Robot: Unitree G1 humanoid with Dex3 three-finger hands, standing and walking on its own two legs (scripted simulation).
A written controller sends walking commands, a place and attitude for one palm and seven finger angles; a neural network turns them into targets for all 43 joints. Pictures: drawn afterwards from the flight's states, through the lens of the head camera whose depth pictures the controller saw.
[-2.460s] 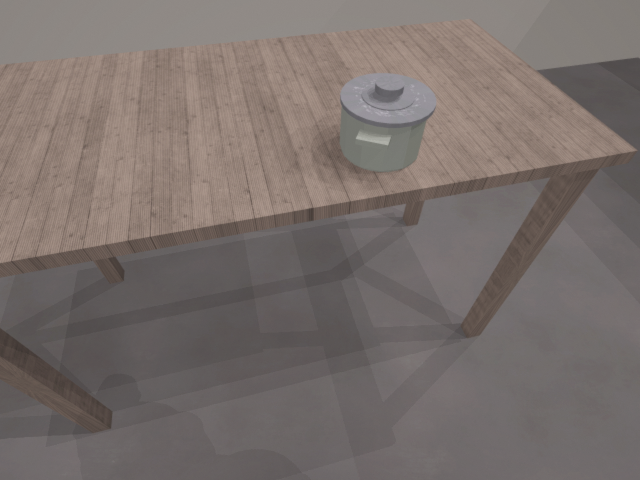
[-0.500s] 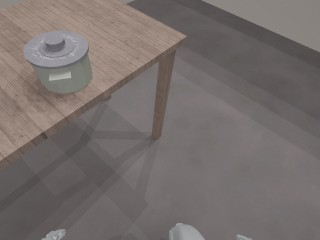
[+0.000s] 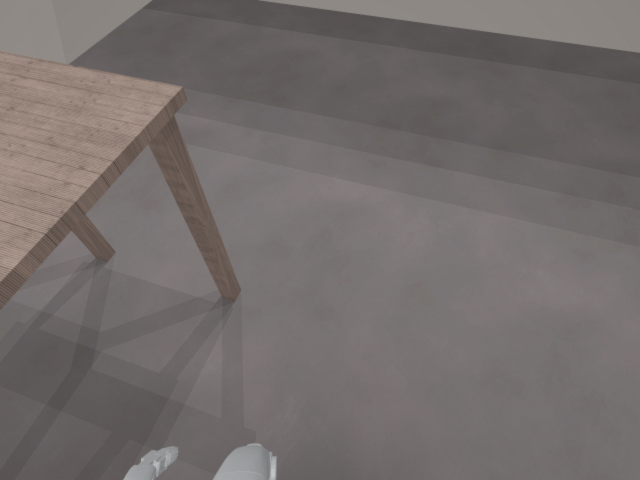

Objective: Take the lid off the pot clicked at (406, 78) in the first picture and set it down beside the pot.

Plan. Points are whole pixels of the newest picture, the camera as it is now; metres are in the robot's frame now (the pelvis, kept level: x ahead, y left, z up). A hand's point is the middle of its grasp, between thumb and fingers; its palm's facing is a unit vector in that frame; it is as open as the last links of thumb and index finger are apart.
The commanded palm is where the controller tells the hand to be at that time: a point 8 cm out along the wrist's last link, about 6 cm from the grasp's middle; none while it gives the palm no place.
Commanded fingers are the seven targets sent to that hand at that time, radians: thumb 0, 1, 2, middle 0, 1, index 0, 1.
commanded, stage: walk to a spot facing it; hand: left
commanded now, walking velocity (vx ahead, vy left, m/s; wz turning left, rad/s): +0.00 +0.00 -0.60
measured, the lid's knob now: out of the picture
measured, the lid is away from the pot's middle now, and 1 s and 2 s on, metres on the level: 0.00 0.00 0.00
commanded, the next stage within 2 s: turn to face it in 1.50 s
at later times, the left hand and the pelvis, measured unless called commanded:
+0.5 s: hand out of the picture +0.12 +0.23 -0.17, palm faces -0.22 -0.95 -0.22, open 7.4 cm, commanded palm none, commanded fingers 0.00 0.90 0.90 -0.20 -0.30 -0.20 -0.30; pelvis +0.01 +0.03 +0.00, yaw -18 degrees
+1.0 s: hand (263, 463) +0.16 +0.09 -0.15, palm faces -0.50 -0.84 -0.21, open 7.4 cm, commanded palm none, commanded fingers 0.00 0.90 0.90 -0.20 -0.30 -0.20 -0.30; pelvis +0.07 -0.07 +0.01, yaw -35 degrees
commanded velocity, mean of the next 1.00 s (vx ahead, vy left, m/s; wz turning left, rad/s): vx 0.17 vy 0.00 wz -0.54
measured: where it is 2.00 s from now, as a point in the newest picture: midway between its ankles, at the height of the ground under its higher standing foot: (434, 428)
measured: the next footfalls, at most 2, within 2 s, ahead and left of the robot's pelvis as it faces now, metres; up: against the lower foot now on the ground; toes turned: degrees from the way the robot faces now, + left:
left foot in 0.28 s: +0.09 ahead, +0.13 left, +0.00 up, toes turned -10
right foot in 0.70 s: -0.02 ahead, -0.12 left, +0.00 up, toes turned -31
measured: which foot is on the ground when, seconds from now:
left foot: up 0.00-0.26, down 0.28-0.68, up 0.70-1.00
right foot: down 0.00-0.26, up 0.28-0.68, down 0.70-1.00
